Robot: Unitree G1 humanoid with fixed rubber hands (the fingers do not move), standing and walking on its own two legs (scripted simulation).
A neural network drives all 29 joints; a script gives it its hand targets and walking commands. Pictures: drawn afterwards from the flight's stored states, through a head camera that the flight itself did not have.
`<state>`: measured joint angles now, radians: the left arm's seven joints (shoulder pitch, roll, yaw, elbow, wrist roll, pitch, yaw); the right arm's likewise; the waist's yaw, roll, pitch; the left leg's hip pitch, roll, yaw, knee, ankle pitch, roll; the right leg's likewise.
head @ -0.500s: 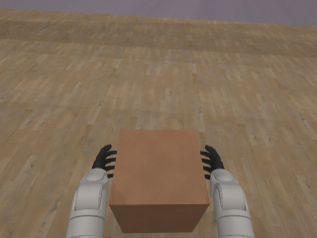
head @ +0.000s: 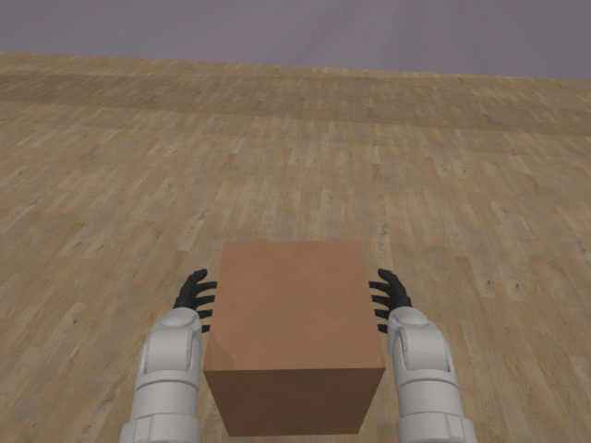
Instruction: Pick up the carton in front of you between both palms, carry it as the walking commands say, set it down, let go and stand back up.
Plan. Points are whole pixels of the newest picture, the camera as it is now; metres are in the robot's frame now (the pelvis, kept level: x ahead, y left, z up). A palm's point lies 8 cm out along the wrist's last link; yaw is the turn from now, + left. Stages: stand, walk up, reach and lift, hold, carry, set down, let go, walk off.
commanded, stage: hold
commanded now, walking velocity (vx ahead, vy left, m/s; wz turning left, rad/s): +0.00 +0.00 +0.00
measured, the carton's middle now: (293, 340) +0.30 +0.00 -0.03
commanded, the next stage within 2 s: set down in 0.14 s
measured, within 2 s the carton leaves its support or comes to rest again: neither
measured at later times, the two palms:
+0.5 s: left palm (198, 308) +0.34 +0.15 +0.00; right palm (384, 311) +0.34 -0.15 +0.00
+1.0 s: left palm (220, 349) +0.39 +0.15 -0.19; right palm (367, 349) +0.38 -0.15 -0.19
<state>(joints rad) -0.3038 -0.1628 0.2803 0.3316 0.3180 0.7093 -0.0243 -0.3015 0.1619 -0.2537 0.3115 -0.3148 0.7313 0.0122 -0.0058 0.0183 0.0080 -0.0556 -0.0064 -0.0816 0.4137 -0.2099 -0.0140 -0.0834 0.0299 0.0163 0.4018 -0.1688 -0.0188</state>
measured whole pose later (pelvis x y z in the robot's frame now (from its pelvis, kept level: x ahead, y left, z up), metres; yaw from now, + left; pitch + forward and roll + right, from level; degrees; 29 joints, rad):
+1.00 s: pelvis -0.03 +0.01 -0.12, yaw +0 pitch +35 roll +1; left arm -0.70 -0.14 0.45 0.53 0.23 0.23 0.04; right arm -0.72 0.10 -0.46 0.54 -0.26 0.24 0.01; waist -0.01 0.02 -0.12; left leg -1.37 -0.08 -0.08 1.16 -0.41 -0.03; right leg -1.41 0.06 0.08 1.15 -0.36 0.02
